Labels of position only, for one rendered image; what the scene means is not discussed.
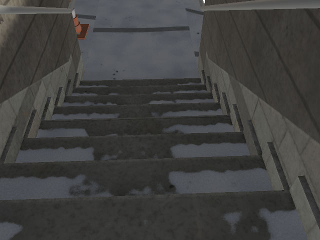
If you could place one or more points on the stairs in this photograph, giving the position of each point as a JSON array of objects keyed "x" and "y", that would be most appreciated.
[{"x": 134, "y": 137}]

